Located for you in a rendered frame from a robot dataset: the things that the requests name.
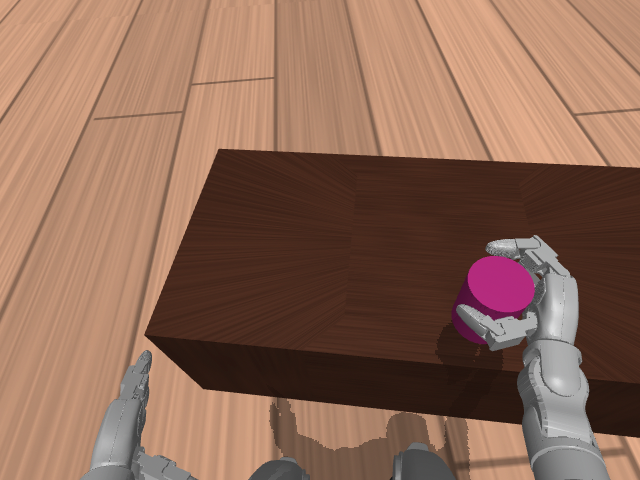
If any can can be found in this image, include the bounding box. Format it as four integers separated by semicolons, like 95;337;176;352
451;256;535;344

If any left robot hand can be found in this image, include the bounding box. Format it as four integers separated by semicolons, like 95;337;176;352
89;350;198;480

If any right robot hand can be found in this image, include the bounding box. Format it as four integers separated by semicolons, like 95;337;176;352
456;235;579;351

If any right robot arm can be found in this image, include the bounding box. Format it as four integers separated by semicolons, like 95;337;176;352
517;339;610;480

